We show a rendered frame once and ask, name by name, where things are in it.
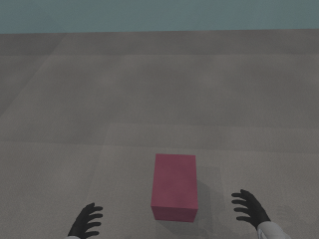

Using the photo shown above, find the left robot hand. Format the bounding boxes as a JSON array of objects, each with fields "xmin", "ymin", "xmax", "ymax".
[{"xmin": 68, "ymin": 202, "xmax": 103, "ymax": 239}]

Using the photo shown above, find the carton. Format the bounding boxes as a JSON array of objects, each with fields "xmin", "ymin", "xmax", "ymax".
[{"xmin": 151, "ymin": 153, "xmax": 198, "ymax": 223}]

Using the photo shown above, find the right robot forearm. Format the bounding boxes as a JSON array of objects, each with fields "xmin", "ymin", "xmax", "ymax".
[{"xmin": 257, "ymin": 221, "xmax": 291, "ymax": 239}]

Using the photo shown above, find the right robot hand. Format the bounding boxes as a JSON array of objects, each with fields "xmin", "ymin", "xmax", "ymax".
[{"xmin": 231, "ymin": 189, "xmax": 271, "ymax": 231}]

